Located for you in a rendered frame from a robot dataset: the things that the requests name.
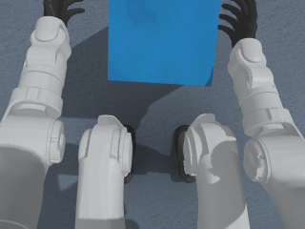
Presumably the robot right forearm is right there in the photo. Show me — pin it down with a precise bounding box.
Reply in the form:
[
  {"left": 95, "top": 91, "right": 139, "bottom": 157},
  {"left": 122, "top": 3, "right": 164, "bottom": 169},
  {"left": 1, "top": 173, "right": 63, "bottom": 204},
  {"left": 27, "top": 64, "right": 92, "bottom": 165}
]
[{"left": 227, "top": 38, "right": 305, "bottom": 141}]

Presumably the robot right hand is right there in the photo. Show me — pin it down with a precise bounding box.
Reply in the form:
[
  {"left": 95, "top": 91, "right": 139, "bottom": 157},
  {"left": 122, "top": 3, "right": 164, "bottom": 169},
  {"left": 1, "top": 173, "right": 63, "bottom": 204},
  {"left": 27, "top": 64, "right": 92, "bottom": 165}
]
[{"left": 217, "top": 0, "right": 258, "bottom": 48}]

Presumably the robot left forearm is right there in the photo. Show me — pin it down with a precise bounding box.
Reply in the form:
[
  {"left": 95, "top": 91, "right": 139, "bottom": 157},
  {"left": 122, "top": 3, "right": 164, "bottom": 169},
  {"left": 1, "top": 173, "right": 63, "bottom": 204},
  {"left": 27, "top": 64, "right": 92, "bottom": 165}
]
[{"left": 0, "top": 16, "right": 71, "bottom": 129}]

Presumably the robot left hand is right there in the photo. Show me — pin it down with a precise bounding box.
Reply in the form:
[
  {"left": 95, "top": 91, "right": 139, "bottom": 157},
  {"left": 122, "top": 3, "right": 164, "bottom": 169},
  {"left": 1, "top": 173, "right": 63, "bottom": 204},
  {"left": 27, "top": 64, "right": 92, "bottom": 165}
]
[{"left": 43, "top": 0, "right": 85, "bottom": 27}]

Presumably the right robot thigh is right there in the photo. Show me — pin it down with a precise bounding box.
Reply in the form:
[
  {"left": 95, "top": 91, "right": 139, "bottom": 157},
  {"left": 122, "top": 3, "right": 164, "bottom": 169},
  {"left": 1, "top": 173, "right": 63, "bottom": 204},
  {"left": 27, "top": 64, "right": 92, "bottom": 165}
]
[{"left": 183, "top": 121, "right": 251, "bottom": 229}]

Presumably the carton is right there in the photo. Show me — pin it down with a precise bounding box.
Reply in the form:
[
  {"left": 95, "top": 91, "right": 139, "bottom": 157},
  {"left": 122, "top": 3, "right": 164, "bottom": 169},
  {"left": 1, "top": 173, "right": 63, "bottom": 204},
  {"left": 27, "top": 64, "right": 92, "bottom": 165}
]
[{"left": 108, "top": 0, "right": 221, "bottom": 87}]

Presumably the robot left upper arm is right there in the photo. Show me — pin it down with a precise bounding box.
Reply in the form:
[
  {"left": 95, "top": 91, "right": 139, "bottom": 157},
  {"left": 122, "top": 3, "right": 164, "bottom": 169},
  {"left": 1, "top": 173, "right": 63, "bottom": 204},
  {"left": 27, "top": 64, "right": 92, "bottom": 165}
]
[{"left": 0, "top": 114, "right": 66, "bottom": 229}]

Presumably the robot right shin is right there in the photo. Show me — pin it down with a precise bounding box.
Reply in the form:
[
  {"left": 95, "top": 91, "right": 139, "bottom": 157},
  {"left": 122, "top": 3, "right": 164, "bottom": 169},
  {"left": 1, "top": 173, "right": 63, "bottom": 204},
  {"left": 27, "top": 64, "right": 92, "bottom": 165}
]
[{"left": 183, "top": 114, "right": 239, "bottom": 177}]

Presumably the robot right upper arm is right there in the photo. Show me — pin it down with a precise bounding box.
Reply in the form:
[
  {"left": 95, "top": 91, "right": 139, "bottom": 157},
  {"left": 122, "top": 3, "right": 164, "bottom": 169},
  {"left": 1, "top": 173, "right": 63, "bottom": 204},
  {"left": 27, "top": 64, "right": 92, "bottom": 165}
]
[{"left": 243, "top": 135, "right": 305, "bottom": 229}]

